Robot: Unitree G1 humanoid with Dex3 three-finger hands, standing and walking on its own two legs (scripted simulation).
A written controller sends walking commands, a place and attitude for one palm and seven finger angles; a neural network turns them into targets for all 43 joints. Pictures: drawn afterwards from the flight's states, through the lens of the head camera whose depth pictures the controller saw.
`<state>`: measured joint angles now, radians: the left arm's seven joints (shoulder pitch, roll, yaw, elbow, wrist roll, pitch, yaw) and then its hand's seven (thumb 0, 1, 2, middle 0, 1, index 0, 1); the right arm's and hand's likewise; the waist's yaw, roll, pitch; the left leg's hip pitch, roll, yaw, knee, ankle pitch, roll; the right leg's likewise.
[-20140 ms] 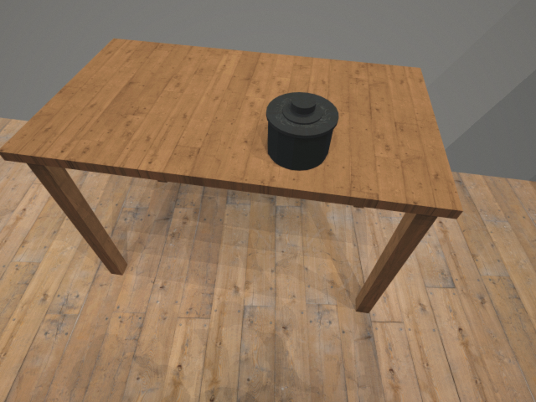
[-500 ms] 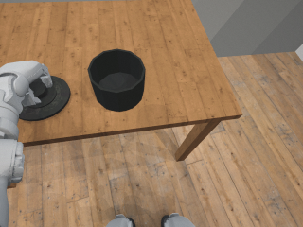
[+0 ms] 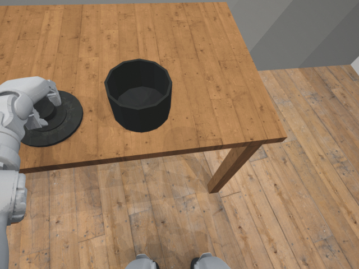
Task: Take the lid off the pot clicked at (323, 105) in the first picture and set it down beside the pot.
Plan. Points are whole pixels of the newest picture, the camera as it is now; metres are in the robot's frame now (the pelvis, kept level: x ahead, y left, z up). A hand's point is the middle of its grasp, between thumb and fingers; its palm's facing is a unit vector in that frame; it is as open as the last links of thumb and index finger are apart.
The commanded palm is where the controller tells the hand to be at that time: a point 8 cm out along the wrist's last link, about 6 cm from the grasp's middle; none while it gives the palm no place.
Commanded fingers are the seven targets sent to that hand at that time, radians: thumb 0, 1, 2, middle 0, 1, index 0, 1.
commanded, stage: open the fingers wide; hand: left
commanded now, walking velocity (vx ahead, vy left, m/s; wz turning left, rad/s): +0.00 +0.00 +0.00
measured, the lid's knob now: (43, 110) +0.49 +0.30 -0.01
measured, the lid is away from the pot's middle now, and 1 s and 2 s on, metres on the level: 0.23 0.24 0.24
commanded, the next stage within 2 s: raise the empty hand in 0.58 s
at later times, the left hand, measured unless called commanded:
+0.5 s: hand (32, 113) +0.47 +0.30 +0.02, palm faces -0.46 -0.09 -0.88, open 10.8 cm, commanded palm +0.49 +0.29 +0.08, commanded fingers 0.00 0.01 0.60 -0.33 -0.89 -0.33 -0.89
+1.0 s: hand (28, 105) +0.47 +0.30 +0.05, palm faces -0.43 -0.08 -0.90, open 11.0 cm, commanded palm +0.49 +0.29 +0.12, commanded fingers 0.00 0.00 0.62 -0.34 -0.88 -0.34 -0.88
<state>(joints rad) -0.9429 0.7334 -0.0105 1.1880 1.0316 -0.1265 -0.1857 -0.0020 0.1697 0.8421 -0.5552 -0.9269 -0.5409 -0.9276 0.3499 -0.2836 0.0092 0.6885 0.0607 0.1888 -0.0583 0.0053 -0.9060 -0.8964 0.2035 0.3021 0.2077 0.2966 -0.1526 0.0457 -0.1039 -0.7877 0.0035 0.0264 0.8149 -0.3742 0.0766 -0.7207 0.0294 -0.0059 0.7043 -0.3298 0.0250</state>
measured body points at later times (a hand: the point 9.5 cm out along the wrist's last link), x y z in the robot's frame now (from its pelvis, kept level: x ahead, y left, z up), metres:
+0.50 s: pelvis +0.00 +0.00 +0.00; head +0.12 +0.02 +0.43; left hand +0.49 +0.31 +0.07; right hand +0.00 -0.28 -0.12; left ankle +0.00 +0.07 -0.70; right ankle -0.01 -0.15 -0.70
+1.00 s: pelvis +0.00 +0.00 +0.01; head +0.10 +0.02 +0.44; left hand +0.49 +0.30 +0.10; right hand +0.00 -0.27 -0.12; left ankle +0.00 +0.07 -0.70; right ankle -0.01 -0.15 -0.70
